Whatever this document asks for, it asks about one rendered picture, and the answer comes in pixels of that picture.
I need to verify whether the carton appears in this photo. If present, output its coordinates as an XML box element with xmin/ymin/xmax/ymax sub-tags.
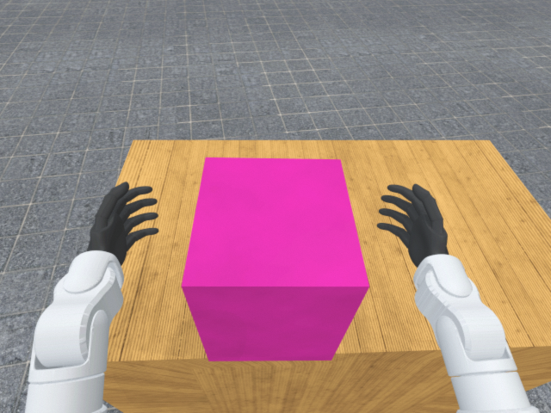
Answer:
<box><xmin>182</xmin><ymin>157</ymin><xmax>369</xmax><ymax>361</ymax></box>

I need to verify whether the pedestal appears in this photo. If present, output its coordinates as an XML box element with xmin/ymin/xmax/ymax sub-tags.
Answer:
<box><xmin>103</xmin><ymin>140</ymin><xmax>551</xmax><ymax>413</ymax></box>

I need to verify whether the left robot hand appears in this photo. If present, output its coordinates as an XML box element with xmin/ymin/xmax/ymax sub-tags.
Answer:
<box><xmin>87</xmin><ymin>182</ymin><xmax>159</xmax><ymax>265</ymax></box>

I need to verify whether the right robot forearm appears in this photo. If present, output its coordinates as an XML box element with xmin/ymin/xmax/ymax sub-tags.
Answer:
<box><xmin>413</xmin><ymin>254</ymin><xmax>540</xmax><ymax>413</ymax></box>

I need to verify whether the left robot forearm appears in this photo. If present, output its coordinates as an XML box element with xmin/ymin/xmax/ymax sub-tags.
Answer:
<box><xmin>25</xmin><ymin>250</ymin><xmax>124</xmax><ymax>413</ymax></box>

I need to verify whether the right robot hand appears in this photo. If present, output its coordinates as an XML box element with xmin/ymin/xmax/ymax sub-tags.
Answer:
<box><xmin>377</xmin><ymin>184</ymin><xmax>449</xmax><ymax>267</ymax></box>

